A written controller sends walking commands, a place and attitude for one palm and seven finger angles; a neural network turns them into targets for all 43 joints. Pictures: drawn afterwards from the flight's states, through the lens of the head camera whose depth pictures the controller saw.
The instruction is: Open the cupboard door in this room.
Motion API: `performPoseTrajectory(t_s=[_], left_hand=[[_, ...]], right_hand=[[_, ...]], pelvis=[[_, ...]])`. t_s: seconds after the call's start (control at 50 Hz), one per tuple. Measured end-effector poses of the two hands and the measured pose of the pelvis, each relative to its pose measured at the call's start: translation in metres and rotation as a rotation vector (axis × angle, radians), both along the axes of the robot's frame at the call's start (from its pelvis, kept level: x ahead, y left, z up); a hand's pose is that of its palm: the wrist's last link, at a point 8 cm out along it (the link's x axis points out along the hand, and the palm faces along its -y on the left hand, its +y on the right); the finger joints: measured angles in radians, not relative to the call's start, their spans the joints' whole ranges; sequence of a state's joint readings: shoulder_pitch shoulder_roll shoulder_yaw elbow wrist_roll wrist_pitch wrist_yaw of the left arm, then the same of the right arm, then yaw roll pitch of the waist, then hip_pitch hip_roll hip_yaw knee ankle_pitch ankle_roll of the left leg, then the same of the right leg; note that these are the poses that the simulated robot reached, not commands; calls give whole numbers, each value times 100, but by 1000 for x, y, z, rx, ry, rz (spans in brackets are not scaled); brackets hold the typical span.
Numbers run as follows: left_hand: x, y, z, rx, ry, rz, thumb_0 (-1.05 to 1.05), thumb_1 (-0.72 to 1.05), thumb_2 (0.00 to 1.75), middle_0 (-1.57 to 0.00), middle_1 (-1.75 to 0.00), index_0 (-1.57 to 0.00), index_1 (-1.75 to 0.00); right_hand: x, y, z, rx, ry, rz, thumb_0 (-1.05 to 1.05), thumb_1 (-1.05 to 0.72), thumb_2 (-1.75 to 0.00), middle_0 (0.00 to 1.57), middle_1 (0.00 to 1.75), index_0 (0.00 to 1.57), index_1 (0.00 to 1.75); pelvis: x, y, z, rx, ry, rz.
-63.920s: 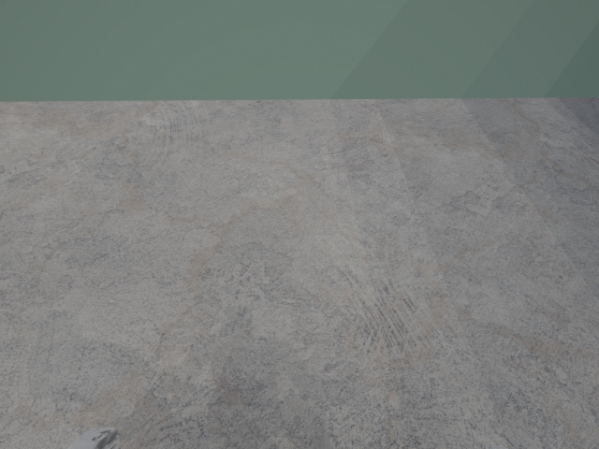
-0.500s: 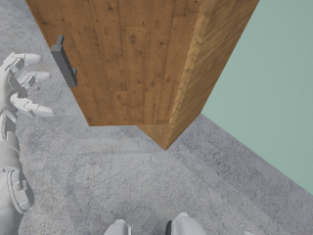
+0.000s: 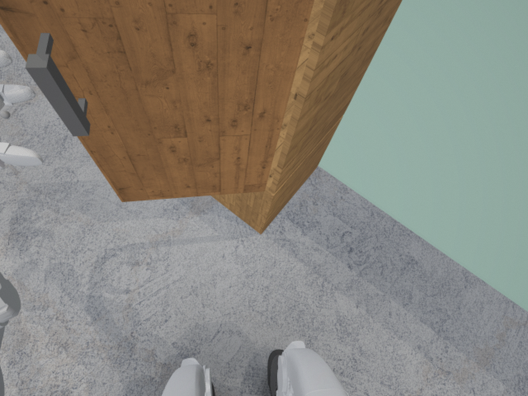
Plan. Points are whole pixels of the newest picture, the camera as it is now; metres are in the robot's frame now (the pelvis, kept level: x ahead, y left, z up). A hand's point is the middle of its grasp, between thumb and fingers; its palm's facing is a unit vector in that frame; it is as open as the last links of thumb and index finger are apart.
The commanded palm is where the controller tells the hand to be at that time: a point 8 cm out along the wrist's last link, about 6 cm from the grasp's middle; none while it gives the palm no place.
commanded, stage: move the hooked fingers beside the handle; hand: left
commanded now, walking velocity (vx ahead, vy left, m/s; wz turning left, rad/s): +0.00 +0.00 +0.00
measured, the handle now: (64, 88) +0.53 +0.25 +0.08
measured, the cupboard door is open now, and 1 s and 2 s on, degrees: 46 46 46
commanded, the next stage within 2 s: slide the fingers in behind the handle in 0.62 s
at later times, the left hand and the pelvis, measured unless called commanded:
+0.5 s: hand (5, 120) +0.47 +0.31 +0.08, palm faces +0.06 -1.00 -0.01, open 14.0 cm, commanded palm +0.45 +0.35 +0.09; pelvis +0.01 +0.01 +0.00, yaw +0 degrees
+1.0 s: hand (24, 122) +0.47 +0.28 +0.08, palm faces +0.04 -1.00 -0.01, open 14.0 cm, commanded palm +0.45 +0.32 +0.08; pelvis +0.00 +0.00 +0.00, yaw +1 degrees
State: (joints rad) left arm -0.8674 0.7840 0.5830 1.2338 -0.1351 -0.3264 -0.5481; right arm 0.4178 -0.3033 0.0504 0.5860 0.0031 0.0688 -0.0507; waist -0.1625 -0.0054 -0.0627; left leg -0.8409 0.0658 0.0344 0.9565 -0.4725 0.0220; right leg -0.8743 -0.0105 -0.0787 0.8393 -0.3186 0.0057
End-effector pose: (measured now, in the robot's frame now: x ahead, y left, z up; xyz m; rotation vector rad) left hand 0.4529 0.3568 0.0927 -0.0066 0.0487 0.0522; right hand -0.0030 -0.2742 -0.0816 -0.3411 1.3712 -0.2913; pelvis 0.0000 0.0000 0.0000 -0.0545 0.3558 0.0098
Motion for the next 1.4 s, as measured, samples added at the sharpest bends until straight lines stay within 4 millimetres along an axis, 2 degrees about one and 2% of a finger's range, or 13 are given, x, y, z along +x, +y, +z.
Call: performPoseTrajectory(t_s=[0.08,0.2,0.5,0.74,1.1,1.4], left_hand=[[0,4,-6,11,16,7,-2,-50,30,-30,-120,-30,-120],[-1,7,-5,5,-17,8,-2,-50,30,-30,-120,-30,-120],[-3,3,-7,13,0,6,-2,-50,30,-30,-120,-30,-120],[-10,3,-4,20,-7,4,-2,-50,30,-30,-120,-30,-120],[-3,-29,-6,9,-18,-7,-2,-50,30,-30,-120,-30,-120],[-7,-38,-4,16,-31,-8,-2,-50,30,-30,-120,-30,-120]], right_hand=[[4,3,1,0,-5,1,0,-90,-90,20,30,21,30],[14,9,-1,13,-14,12,0,-90,-90,20,30,21,30],[41,18,-5,37,-74,42,0,-90,-90,20,30,21,30],[34,13,-6,32,-58,45,0,-90,-90,20,30,21,30],[23,9,-7,38,-60,25,0,-90,-90,20,30,21,30],[27,10,-8,54,-75,25,0,-90,-90,20,30,21,30]], pelvis=[[1,2,-1,-4,4,0],[5,5,0,-8,2,3],[9,8,0,-10,-7,9],[6,6,0,-8,-14,13],[1,1,0,0,-21,8],[3,0,2,4,-31,7]])
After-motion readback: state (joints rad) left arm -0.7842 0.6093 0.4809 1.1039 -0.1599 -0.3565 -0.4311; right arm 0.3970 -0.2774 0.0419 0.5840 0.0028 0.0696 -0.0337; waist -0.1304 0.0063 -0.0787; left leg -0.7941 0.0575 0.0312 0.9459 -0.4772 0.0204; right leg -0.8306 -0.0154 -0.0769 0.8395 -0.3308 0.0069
